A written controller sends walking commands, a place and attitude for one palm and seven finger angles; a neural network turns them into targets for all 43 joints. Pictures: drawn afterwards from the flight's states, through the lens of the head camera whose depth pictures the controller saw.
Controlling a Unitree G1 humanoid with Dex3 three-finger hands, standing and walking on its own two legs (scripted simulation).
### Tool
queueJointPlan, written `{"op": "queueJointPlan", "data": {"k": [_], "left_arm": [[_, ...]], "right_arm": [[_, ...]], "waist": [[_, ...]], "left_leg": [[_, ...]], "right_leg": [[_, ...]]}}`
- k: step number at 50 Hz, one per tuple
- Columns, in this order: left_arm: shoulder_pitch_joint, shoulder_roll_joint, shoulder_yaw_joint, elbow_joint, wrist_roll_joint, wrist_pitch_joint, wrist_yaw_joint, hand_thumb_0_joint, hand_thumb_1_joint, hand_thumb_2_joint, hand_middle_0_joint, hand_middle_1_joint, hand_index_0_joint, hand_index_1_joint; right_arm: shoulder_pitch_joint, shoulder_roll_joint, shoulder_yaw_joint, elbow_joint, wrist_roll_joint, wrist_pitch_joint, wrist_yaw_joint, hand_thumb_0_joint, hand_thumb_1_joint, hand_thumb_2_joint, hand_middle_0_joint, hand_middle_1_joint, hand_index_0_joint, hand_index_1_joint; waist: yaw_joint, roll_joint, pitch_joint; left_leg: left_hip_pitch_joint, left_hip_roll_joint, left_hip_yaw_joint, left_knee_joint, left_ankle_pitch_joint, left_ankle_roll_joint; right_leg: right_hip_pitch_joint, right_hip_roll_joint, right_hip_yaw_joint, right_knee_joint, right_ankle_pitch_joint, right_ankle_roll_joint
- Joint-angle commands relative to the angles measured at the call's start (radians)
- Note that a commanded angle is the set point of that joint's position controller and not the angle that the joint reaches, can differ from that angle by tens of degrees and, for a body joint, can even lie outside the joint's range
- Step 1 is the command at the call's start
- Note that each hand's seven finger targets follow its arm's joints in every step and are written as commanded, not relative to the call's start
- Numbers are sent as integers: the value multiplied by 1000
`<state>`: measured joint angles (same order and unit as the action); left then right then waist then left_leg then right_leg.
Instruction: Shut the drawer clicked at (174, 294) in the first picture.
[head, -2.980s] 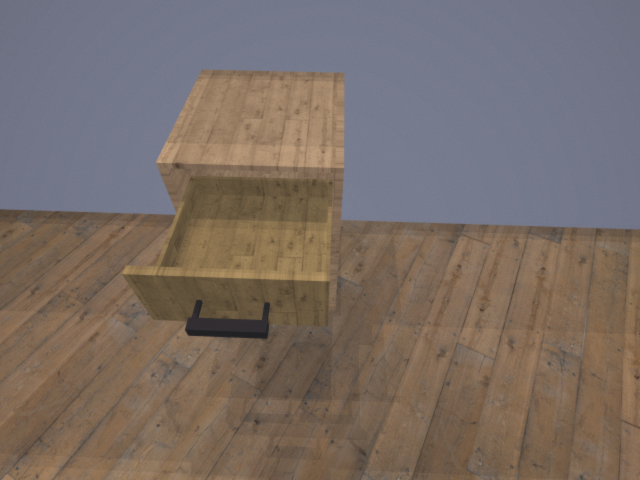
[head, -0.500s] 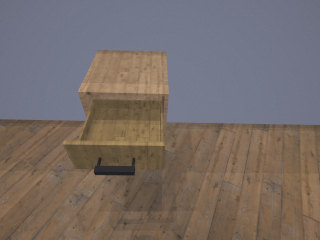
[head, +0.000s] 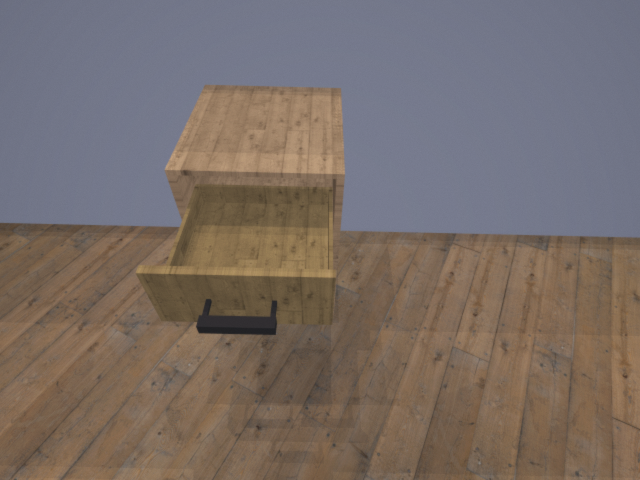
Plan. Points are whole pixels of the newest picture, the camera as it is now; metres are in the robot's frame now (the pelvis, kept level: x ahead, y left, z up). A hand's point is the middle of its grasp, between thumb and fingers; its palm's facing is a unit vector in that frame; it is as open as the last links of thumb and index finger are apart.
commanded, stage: look again from close up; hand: left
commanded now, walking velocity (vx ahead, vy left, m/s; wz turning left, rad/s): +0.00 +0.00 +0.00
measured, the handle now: (239, 315) +0.46 +0.20 -0.22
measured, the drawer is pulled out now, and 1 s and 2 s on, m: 0.30 0.30 0.30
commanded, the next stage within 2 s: shuffle to correct the standing spot in 0.46 s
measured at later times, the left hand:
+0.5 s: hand out of the picture -0.01 +0.13 -0.17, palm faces +0.02 -0.99 -0.14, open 7.4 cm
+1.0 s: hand out of the picture +0.01 +0.12 -0.18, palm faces +0.04 -0.99 -0.15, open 7.4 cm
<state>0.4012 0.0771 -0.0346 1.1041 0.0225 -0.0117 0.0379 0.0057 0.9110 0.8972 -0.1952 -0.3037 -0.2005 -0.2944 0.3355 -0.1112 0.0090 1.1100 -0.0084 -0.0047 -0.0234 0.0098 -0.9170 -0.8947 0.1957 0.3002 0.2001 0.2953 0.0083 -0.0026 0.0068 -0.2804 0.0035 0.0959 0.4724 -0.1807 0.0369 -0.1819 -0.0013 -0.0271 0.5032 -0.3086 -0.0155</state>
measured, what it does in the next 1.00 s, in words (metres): shifts its weight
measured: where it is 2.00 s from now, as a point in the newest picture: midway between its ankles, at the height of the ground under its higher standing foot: outside the picture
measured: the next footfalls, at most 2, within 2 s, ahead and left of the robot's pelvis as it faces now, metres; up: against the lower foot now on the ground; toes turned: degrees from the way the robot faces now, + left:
right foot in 1.92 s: +0.13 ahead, -0.14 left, +0.00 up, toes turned -5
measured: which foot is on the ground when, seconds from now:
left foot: down 0.00-1.00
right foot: down 0.00-1.00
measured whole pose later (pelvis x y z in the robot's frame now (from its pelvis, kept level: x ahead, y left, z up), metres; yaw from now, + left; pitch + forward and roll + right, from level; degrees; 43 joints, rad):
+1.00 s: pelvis +0.07 -0.03 -0.01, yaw +0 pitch +0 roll +2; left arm 0.40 0.11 -0.01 1.14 0.02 -0.03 0.03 0.01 0.91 0.90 -0.19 -0.30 -0.20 -0.29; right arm 0.35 -0.11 0.02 1.15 -0.01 -0.04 -0.04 0.00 -0.91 -0.89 0.20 0.30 0.20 0.30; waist 0.00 -0.03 0.02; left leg -0.23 0.01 0.09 0.56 -0.33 0.00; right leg -0.11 0.01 -0.03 0.57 -0.45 -0.05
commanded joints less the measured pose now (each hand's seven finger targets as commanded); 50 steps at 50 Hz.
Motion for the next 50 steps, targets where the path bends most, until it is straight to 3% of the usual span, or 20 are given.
{"op": "queueJointPlan", "data": {"k": [1,5,9,13,21,26,29,32,35,38,41,46,50], "left_arm": [[91,85,21,-11,-3,-12,10,0,900,900,-200,-300,-200,-300],[92,81,21,-9,-6,-16,9,0,900,900,-200,-300,-200,-300],[84,78,19,-7,-8,-22,10,0,900,900,-200,-300,-200,-300],[81,78,17,-3,-10,-22,11,0,900,900,-200,-300,-200,-300],[74,82,18,1,-11,-23,12,0,900,900,-200,-300,-200,-300],[69,83,20,0,-10,-23,13,0,900,900,-200,-300,-200,-300],[70,82,20,4,-10,-24,12,0,900,900,-200,-300,-200,-300],[64,92,26,4,-3,-20,9,0,900,900,-200,-300,-200,-300],[64,103,31,2,-3,-19,3,0,900,900,-200,-300,-200,-300],[71,111,36,3,-4,-23,1,0,900,900,-200,-300,-200,-300],[76,115,39,6,-6,-26,-1,0,900,900,-200,-300,-200,-300],[73,106,39,7,-10,-37,-1,0,900,900,-200,-300,-200,-300],[76,101,42,10,-9,-39,3,0,900,900,-200,-300,-200,-300]], "right_arm": [[104,-64,-8,-14,-1,-10,-4,0,-900,-900,200,300,200,300],[104,-62,-4,-11,-1,-17,-5,0,-900,-900,200,300,200,300],[107,-62,-1,-3,1,-26,-8,0,-900,-900,200,300,200,300],[110,-60,2,7,2,-27,-11,0,-900,-900,200,300,200,300],[102,-58,4,17,4,-25,-13,0,-900,-900,200,300,200,300],[96,-57,4,16,3,-24,-14,0,-900,-900,200,300,200,300],[97,-58,5,22,2,-20,-13,0,-900,-900,200,300,200,300],[104,-65,0,22,-5,-12,-8,0,-900,-900,200,300,200,300],[100,-61,-3,14,-8,-12,-5,0,-900,-900,200,300,200,300],[91,-57,-2,4,-9,-18,-4,0,-900,-900,200,300,200,300],[94,-55,0,7,-8,-28,-8,0,-900,-900,200,300,200,300],[129,-87,-3,25,-5,-47,-22,0,-900,-900,200,300,200,300],[122,-99,-7,27,-4,-47,-28,0,-900,-900,200,300,200,300]], "waist": [[-14,1,145],[-8,17,109],[-7,-4,72],[-6,-3,72],[-5,-22,87],[-7,3,86],[-8,-9,97],[-10,-21,136],[-9,-29,160],[-7,-51,165],[-7,-23,148],[-21,32,48],[-14,23,43]], "left_leg": [[31,99,-146,-137,-176,15],[42,100,-141,-127,-113,14],[78,105,-134,-105,9,16],[90,110,-127,-96,74,18],[107,111,-121,-91,113,17],[119,110,-120,-93,127,16],[113,106,-116,-93,69,11],[84,89,-104,-80,-89,13],[52,70,-88,-48,-140,13],[30,60,-68,-6,-97,12],[36,60,-57,10,-23,17],[139,96,-89,24,215,57],[132,113,-113,34,270,77]], "right_leg": [[-185,-78,107,-161,-103,-45],[-146,-85,104,-146,-30,-47],[-110,-90,100,-132,72,-45],[-93,-92,98,-129,121,-43],[-81,-95,92,-136,176,-41],[-75,-96,92,-140,189,-42],[-76,-98,91,-155,142,-43],[-111,-93,95,-160,-32,-58],[-130,-100,116,-176,-116,-73],[-108,-111,128,-171,-40,-86],[-73,-111,113,-128,110,-93],[-39,-80,50,9,376,-80],[-28,-78,43,24,358,-76]]}}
